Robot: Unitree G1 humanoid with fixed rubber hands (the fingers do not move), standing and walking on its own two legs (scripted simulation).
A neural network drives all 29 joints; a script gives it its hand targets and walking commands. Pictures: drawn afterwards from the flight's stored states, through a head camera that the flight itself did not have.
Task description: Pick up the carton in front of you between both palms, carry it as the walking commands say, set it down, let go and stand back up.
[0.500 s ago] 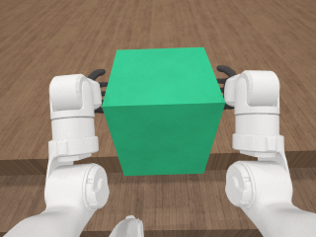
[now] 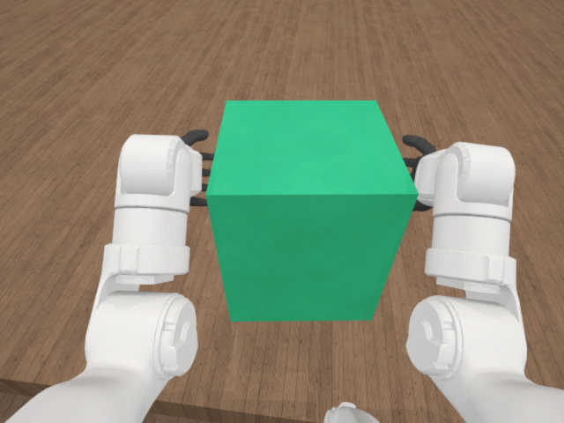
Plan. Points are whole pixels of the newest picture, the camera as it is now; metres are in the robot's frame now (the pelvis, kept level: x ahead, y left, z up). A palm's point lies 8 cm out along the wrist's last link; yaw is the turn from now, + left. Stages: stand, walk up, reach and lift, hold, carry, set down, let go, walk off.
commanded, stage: carry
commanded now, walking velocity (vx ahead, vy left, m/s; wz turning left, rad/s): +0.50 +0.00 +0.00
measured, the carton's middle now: (301, 214) +0.40 +0.04 +0.11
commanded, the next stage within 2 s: none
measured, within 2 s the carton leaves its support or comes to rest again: neither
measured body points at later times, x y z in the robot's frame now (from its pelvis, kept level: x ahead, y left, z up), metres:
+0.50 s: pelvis +0.32 +0.09 +0.17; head +0.33 +0.06 +0.62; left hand +0.73 +0.20 +0.34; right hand +0.70 -0.10 +0.33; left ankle +0.47 +0.17 -0.46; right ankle +0.16 -0.07 -0.45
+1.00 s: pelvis +0.62 +0.06 +0.25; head +0.58 +0.05 +0.70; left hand +0.99 +0.22 +0.46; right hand +1.00 -0.08 +0.46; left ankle +0.47 +0.17 -0.44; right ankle +0.73 -0.02 -0.47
